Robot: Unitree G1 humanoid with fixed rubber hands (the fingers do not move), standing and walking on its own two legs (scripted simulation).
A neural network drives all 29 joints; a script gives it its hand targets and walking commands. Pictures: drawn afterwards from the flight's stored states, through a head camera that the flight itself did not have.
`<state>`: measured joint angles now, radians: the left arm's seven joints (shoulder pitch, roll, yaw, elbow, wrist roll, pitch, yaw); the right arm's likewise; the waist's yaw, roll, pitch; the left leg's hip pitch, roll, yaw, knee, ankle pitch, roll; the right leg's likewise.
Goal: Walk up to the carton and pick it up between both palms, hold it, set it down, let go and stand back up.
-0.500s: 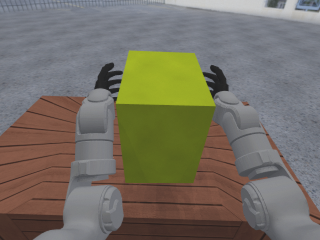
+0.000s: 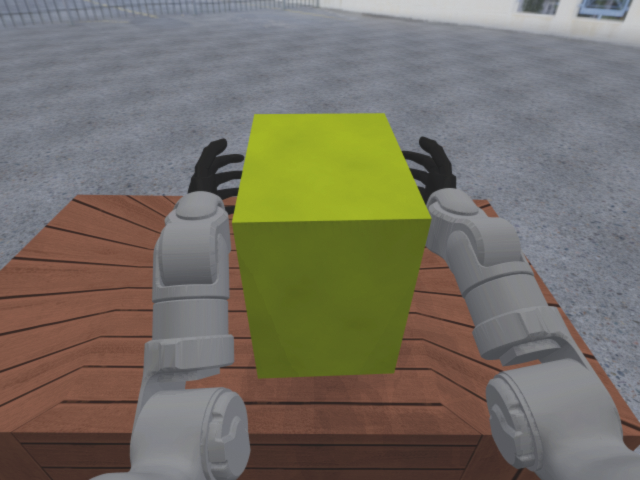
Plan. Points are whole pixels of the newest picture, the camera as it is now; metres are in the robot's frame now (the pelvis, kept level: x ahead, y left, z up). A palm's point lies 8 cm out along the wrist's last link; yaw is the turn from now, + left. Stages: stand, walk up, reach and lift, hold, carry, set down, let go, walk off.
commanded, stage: hold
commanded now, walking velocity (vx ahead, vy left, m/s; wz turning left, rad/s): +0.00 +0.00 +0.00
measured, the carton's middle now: (323, 241) +0.39 +0.01 +0.17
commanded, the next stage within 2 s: set down in 1.96 s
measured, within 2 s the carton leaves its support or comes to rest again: neither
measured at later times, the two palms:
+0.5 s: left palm (211, 197) +0.37 +0.14 +0.24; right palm (438, 193) +0.38 -0.13 +0.24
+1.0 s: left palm (197, 186) +0.37 +0.16 +0.26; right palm (428, 188) +0.38 -0.12 +0.25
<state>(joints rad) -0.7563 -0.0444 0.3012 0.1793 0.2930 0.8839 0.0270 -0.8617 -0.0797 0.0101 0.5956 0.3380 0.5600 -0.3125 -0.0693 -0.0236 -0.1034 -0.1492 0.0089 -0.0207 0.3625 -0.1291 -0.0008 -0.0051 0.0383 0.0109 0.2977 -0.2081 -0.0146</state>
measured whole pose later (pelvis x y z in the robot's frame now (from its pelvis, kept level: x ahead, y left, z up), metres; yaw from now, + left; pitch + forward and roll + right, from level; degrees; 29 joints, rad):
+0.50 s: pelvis +0.01 +0.01 +0.00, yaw +0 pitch -4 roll -1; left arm -0.73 -0.04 0.27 0.14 0.29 0.87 0.03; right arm -0.85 -0.10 0.04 0.57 0.37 0.54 -0.32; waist -0.10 -0.03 -0.11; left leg -0.15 0.00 -0.02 0.37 -0.15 0.01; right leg 0.02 0.03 0.01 0.27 -0.21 -0.01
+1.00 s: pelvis +0.01 -0.01 +0.00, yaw +1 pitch -4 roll -1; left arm -0.83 0.01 0.34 0.26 0.28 0.85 -0.03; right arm -0.90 -0.04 -0.01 0.63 0.28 0.55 -0.34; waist -0.07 -0.05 -0.13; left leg -0.16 0.00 -0.04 0.35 -0.13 -0.01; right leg -0.02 0.04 -0.01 0.30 -0.22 -0.02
